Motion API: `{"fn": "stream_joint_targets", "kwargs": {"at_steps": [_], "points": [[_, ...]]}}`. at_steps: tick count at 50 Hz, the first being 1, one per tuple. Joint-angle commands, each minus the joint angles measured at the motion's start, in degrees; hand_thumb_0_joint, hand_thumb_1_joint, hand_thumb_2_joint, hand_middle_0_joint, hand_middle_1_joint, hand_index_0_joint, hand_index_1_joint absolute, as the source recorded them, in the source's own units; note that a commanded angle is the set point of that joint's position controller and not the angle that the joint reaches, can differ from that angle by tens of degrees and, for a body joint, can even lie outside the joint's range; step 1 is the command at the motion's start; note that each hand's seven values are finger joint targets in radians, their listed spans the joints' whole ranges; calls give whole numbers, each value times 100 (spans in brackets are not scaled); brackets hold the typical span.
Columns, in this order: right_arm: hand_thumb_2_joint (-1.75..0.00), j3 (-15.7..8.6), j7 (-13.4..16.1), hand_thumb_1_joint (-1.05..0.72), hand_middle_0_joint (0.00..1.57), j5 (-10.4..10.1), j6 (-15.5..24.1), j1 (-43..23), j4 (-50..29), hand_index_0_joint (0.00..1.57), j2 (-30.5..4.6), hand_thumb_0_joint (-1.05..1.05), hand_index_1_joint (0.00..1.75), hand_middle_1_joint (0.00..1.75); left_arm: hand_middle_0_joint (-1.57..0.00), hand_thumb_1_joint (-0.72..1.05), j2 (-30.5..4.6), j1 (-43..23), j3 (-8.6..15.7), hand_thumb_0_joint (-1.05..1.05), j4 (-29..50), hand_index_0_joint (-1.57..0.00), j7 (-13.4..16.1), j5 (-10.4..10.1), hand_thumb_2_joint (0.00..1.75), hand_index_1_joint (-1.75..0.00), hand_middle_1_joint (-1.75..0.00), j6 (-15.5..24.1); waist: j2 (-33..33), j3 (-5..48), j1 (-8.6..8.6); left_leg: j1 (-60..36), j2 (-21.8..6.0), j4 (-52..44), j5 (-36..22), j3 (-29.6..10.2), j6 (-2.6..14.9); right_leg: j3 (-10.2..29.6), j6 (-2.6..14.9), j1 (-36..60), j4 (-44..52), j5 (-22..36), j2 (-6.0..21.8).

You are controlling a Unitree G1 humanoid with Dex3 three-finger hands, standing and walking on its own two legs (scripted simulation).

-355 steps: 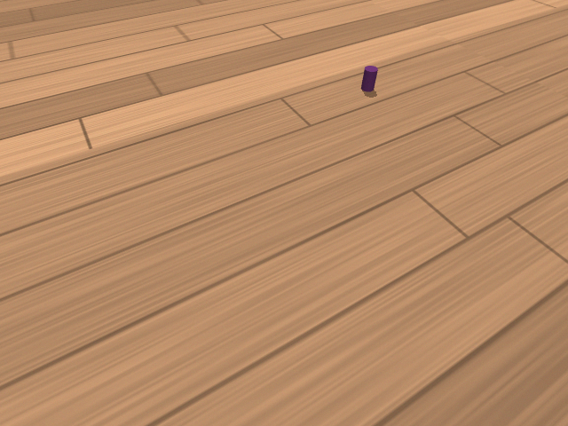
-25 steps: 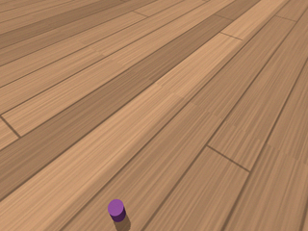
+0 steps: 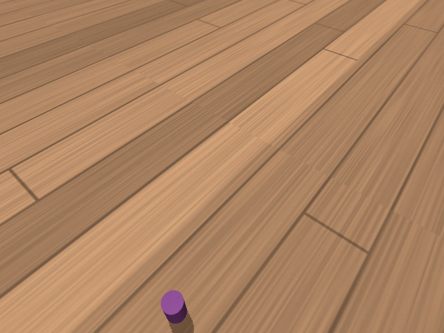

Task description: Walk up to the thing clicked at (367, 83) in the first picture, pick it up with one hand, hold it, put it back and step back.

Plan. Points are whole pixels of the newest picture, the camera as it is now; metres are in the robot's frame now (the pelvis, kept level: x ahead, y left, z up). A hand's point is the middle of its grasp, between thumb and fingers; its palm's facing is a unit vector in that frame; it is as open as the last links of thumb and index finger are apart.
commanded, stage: walk up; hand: left
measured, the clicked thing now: (174, 307) +0.35 +0.19 -0.71
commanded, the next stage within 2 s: none
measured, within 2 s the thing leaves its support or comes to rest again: neither
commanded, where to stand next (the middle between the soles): +0.02 -0.03 m, yaw -1 degrees
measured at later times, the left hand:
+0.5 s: hand out of the picture -0.02 +0.20 -0.16, palm faces -0.01 -0.92 -0.38, open 7.3 cm
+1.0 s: hand out of the picture -0.01 +0.28 -0.18, palm faces +0.08 -0.93 -0.37, open 7.4 cm
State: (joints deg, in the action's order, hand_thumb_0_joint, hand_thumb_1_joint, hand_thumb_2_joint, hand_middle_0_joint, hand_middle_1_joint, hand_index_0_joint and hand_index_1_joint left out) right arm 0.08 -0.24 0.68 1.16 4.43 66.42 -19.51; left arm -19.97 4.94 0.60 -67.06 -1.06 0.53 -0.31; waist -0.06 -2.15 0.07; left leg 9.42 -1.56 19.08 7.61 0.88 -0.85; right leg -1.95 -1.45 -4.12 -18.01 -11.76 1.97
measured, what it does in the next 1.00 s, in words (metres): steps on the spot: left foot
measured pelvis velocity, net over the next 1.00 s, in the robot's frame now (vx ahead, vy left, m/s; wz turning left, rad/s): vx -0.01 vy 0.01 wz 0.05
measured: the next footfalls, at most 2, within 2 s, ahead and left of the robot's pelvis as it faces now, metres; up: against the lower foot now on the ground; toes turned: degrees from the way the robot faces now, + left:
left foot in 0.88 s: +0.11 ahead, +0.12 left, +0.00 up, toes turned +5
right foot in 1.34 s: -0.04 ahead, -0.14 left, +0.00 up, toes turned -3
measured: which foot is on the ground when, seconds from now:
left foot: down 0.00-0.40, up 0.42-0.86, down 0.88-1.00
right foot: down 0.00-0.90, up 0.92-1.00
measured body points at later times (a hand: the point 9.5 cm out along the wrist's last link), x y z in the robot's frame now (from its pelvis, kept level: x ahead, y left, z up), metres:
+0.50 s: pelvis -0.05 -0.06 -0.01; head -0.01 -0.08 +0.43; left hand -0.02 +0.25 -0.13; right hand +0.07 -0.37 -0.15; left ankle +0.00 +0.10 -0.73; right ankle -0.08 -0.15 -0.75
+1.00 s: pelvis -0.01 +0.01 -0.02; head +0.02 +0.03 +0.43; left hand -0.01 +0.33 -0.16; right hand +0.16 -0.28 -0.12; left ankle +0.07 +0.11 -0.75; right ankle -0.07 -0.14 -0.70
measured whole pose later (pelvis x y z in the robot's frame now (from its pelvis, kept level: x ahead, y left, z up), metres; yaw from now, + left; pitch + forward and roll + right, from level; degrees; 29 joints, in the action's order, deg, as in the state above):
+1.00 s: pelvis -0.01 +0.01 -0.02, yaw +3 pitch -4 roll -1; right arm -2.5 -0.8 0.6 -0.5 3.4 52.0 -19.6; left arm -23.3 15.5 2.4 -53.6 1.0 -0.7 -1.4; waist 1.4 -9.4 -3.0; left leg 18.4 -0.7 33.3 10.6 1.8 1.9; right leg 3.5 1.5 -13.6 -53.8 -31.6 -0.7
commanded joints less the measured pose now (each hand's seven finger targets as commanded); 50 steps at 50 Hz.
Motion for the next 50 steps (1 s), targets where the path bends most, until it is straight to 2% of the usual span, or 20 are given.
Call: {"fn": "stream_joint_targets", "kwargs": {"at_steps": [1,4,5,8,14,17,19,20,22,24,26,29,37,41,43,44,45,46,47,50], "points": [[-90,-217,77,-90,20,-31,134,-302,-321,20,-1266,0,30,30,-20,90,-1154,-243,219,0,321,-20,93,-20,90,-30,-30,120,21,375,22,-328,-576,-294,-477,-520,159,440,198,-280,316,539,538],[-90,-221,72,-90,20,-28,122,-297,-330,20,-1256,0,30,30,-20,90,-1149,-234,231,0,334,-20,105,-14,90,-30,-30,128,20,376,33,-252,-575,-275,-541,-518,168,409,184,-191,360,543,539],[-90,-334,138,-90,20,-73,37,-339,-355,20,-1658,0,30,30,-20,90,-1522,-303,439,0,500,-20,116,-27,90,-30,-30,-24,226,-320,29,170,-638,204,-2071,-657,268,394,210,-694,-267,1753,504],[-90,-421,195,-90,20,-134,-32,-103,-501,20,-1683,0,30,30,-20,90,-1334,-91,446,0,730,-20,133,-54,90,-30,-30,-153,-59,371,61,-208,-898,385,-3051,-707,482,151,230,-584,-777,1655,319],[-90,-653,280,-90,20,43,-156,-513,-1172,20,-1920,0,30,30,-20,90,-1172,549,535,0,1101,-20,34,7,90,-30,-30,-452,-1243,950,-109,548,-1876,73,-1455,-1526,1489,381,356,-814,-3243,-1931,-59],[-90,-594,241,-90,20,104,-178,-658,-1293,20,-1652,0,30,30,-20,90,-1052,880,546,0,1046,-20,7,52,90,-30,-30,-299,-856,1047,-390,366,-1124,1038,-902,-820,930,292,436,-577,-1196,-860,100],[-90,-418,165,-90,20,-10,-203,-641,-1379,20,-1057,0,30,30,-20,90,-1524,643,629,0,1099,-20,94,189,90,-30,-30,-71,914,537,-328,1352,117,2170,1008,-309,272,1950,472,-337,341,104,1019],[-90,-360,146,-90,20,25,-227,-411,-1317,20,-928,0,30,30,-20,90,-1596,420,626,0,1183,-20,122,224,90,-30,-30,18,764,330,-240,1687,296,2344,2143,-510,114,2319,727,-340,462,-373,1402],[-90,-445,115,-90,20,54,-233,-157,-1203,20,-1151,0,30,30,-20,90,-1838,20,632,0,1337,-20,138,247,90,-30,-30,121,747,129,-111,1174,58,2628,2276,-855,144,2514,1172,-1242,473,-854,1801],[-90,-469,21,-90,20,-6,-203,-185,-1091,20,-1276,0,30,30,-20,90,-1463,-108,538,0,1406,-20,146,214,90,-30,-30,214,641,-195,-33,1074,128,2615,1681,-811,64,1687,889,-1002,409,-150,1225],[-90,-435,-44,-90,20,82,-280,-157,-1192,20,-1243,0,30,30,-20,90,-1567,539,597,0,1263,-20,219,199,90,-30,-30,348,634,36,-156,1927,179,2776,1471,-840,106,1581,722,414,151,1225,1207],[-90,-571,-173,-90,20,255,-303,-385,-1592,20,-1549,0,30,30,-20,90,-1947,1589,822,0,1241,-20,288,114,90,-30,-30,439,527,11,-510,3111,32,3308,1576,-938,148,2187,984,1754,268,794,1705],[-90,-598,-350,-90,20,143,-185,-281,-1844,20,-1202,0,30,30,-20,90,-1580,1661,716,0,1679,-20,217,68,90,-30,-30,533,781,-349,-423,2232,-44,2381,1205,-401,110,923,1026,1047,288,1397,1171],[-90,-602,-299,-90,20,58,-76,38,-1748,20,-1061,0,30,30,-20,90,-1565,1166,619,0,1903,-20,174,88,90,-30,-30,445,932,-355,-165,902,-20,1363,796,72,140,360,1082,-170,-422,2064,1037],[-90,-663,-154,-90,20,28,-11,693,-1498,20,-1147,0,30,30,-20,90,-1354,952,496,0,1960,-20,209,-34,90,-30,-30,314,364,60,239,-665,144,608,-661,170,297,-22,690,-1025,-1755,2388,605],[-90,-743,-69,-90,20,42,7,984,-1452,20,-1494,0,30,30,-20,90,-1029,1147,389,0,1989,-20,224,-125,90,-30,-30,292,-428,437,352,-1325,-436,495,-1972,-410,420,11,392,-1409,-2509,1674,272],[-90,-734,25,-90,20,60,17,924,-1546,20,-1733,0,30,30,-20,90,-767,1369,318,0,1980,-20,251,-228,90,-30,-30,214,-1497,802,244,-1417,-1563,331,-3086,-1837,836,188,177,-1678,-3478,-1442,-446],[-90,-699,82,-90,20,1,-23,491,-1717,20,-1819,0,30,30,-20,90,-1051,1663,382,0,1789,-20,330,-217,90,-30,-30,47,-900,840,38,-437,-1946,173,-1996,-2243,1286,696,277,-1239,-3884,-2417,-371],[-90,-702,92,-90,20,-64,-54,280,-1708,20,-1811,0,30,30,-20,90,-1290,1653,400,0,1646,-20,343,-202,90,-30,-30,-60,-898,568,31,299,-2015,-11,-1236,-2213,1503,796,332,-961,-4206,-2503,-205],[-90,-656,146,-90,20,-49,-96,-186,-1919,20,-1654,0,30,30,-20,90,-1380,1759,466,0,1480,-20,253,-106,90,-30,-30,-181,-738,82,-147,541,-1545,-96,-467,-1434,1121,1006,348,-1492,-4750,-1965,-264]]}}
